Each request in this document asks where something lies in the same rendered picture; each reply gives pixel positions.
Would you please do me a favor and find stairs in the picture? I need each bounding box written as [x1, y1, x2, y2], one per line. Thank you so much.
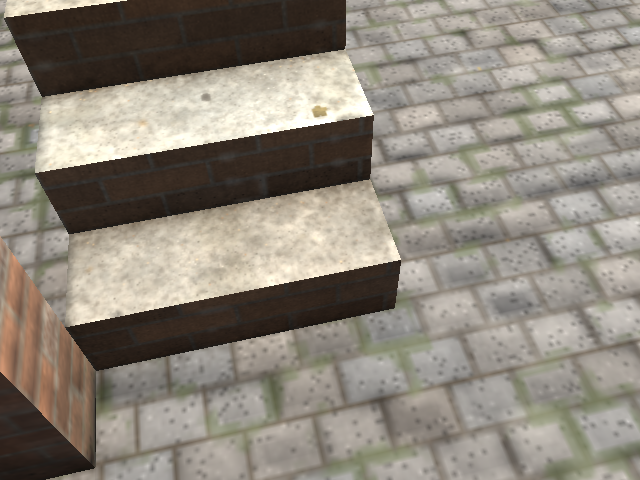
[4, 0, 401, 371]

